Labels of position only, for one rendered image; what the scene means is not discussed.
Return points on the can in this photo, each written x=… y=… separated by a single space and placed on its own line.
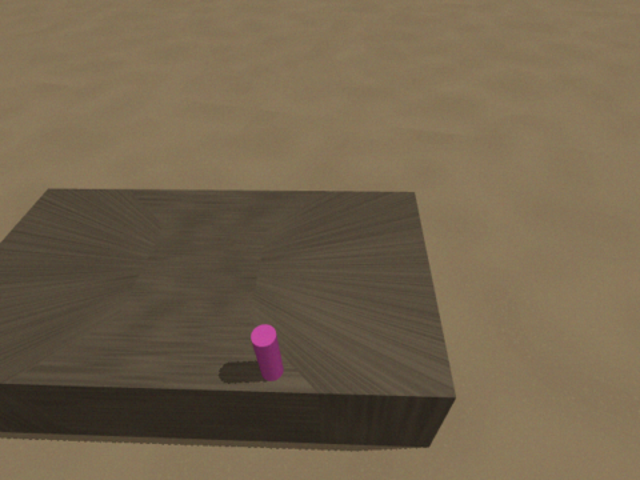
x=266 y=347

